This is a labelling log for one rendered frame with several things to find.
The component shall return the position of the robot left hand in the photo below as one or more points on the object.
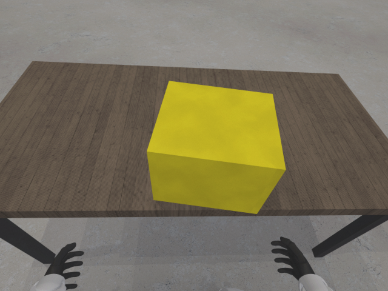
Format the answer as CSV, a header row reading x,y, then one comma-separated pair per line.
x,y
58,265

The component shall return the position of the right robot forearm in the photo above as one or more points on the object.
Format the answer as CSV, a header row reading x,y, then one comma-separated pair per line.
x,y
312,282

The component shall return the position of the table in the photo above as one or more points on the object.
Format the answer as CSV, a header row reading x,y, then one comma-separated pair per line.
x,y
74,140

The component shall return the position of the carton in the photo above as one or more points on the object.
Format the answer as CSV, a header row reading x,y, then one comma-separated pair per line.
x,y
215,147

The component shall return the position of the robot right hand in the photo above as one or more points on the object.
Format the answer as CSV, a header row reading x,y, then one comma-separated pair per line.
x,y
300,266

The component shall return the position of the left robot forearm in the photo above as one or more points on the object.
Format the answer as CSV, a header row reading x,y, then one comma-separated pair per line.
x,y
51,282

